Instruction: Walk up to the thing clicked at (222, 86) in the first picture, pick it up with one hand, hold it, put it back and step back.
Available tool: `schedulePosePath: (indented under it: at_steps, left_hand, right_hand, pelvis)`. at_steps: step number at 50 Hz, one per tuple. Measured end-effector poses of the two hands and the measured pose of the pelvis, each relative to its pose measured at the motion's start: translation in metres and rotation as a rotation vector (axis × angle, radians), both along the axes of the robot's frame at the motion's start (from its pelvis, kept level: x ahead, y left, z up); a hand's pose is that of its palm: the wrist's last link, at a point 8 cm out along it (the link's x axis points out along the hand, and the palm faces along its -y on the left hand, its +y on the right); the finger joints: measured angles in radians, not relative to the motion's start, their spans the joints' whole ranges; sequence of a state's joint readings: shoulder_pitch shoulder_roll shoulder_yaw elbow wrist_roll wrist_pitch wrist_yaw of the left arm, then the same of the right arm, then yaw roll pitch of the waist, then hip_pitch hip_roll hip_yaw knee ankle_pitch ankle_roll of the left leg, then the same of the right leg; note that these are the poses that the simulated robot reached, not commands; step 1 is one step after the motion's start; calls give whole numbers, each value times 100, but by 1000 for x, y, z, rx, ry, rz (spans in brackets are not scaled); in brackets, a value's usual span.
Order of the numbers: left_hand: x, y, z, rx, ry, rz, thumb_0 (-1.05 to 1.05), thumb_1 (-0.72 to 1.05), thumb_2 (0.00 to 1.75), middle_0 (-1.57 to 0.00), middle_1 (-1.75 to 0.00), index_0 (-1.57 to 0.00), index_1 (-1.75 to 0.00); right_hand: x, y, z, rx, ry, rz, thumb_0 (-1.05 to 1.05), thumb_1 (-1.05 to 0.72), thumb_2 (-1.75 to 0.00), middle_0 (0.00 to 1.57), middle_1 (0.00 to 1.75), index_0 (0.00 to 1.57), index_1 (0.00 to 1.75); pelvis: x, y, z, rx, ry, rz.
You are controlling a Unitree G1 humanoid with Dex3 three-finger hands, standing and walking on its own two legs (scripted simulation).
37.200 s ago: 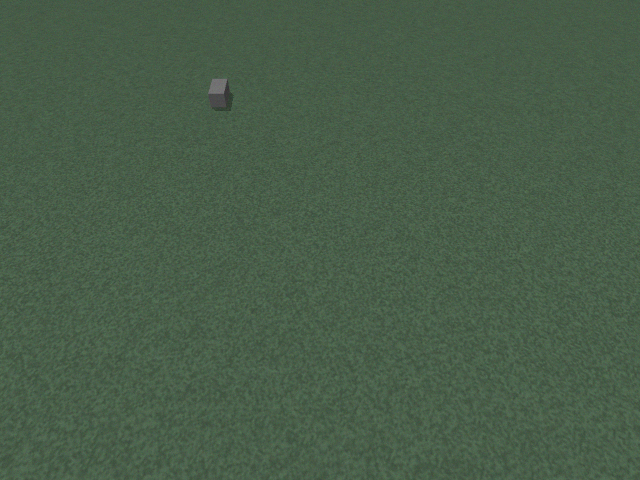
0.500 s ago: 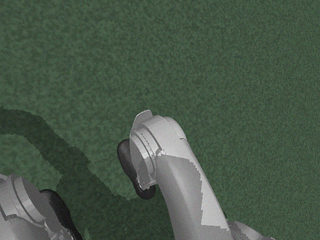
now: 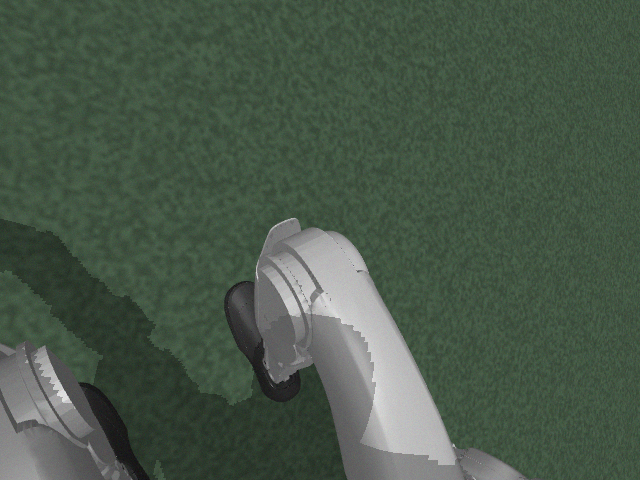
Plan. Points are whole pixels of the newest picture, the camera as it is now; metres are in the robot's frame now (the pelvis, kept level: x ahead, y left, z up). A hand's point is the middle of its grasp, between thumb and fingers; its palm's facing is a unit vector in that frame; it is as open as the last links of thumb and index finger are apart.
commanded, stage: rest palm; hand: left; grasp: from above
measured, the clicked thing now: out of the picture +0.47 +0.33 -0.29
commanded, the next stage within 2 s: close in 1.34 s
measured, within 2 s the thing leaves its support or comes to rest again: neither
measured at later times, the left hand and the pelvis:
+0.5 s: hand out of the picture +0.47 +0.31 -0.25, palm faces +0.09 -0.46 -0.88, open 13.2 cm; pelvis +0.00 +0.00 -0.01, yaw +0 degrees
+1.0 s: hand out of the picture +0.46 +0.32 -0.26, palm faces +0.08 -0.46 -0.88, open 13.1 cm; pelvis +0.00 +0.00 +0.00, yaw -1 degrees
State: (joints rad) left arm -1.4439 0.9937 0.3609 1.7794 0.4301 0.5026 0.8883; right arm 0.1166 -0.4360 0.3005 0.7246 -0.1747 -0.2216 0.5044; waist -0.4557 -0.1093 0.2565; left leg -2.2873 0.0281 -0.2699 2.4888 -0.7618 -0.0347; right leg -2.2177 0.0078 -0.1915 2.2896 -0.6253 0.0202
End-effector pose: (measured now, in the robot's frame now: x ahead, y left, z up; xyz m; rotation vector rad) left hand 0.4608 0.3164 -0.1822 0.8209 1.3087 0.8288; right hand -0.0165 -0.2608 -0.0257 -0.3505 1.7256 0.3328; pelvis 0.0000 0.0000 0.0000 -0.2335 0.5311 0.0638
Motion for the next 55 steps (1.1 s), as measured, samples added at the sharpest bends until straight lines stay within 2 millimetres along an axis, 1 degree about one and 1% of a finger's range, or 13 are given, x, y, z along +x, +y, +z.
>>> schedulePosePath:
  at_steps: [7, 19, 26, 33, 46, 55]
  left_hand:
    - [2, -2, -8, 0, -10, 33, 0, -40, 88, -22, -87, -17, -90]
    - [5, -1, -8, 3, -23, 60, 0, -37, 87, -22, -85, -21, -89]
    - [3, 0, -10, 14, -18, 49, 0, -36, 87, -23, -85, -21, -89]
    - [-1, 4, -13, 10, -15, 51, 0, -37, 87, -22, -85, -21, -90]
    - [-4, 7, -16, 9, 1, 41, 0, -34, 86, -26, -83, -23, -88]
    - [-3, 8, -17, 10, -12, 62, 0, -33, 86, -25, -82, -24, -87]
  right_hand:
    - [6, -2, 0, 0, 6, 19, 0, -95, -92, 19, 29, 19, 30]
    - [19, -1, -16, 36, -28, 47, 0, -95, -92, 19, 29, 19, 30]
    - [21, 0, -20, 39, -41, 44, 0, -94, -91, 19, 29, 19, 30]
    - [17, 2, -16, 32, -32, 35, 0, -94, -91, 19, 29, 19, 30]
    - [12, 6, -2, 5, -11, 29, 0, -94, -91, 19, 29, 19, 30]
    - [12, 6, -1, 2, -12, 38, 0, -94, -91, 19, 29, 20, 30]
  pelvis:
    - [2, 1, -1, -4, -7, 6]
    - [3, 1, -9, -2, -24, 9]
    - [0, 1, -11, -3, -26, 4]
    - [-1, 2, -9, -8, -22, -2]
    - [1, 3, -4, -19, -12, -3]
    - [3, 4, -6, -22, -19, 2]
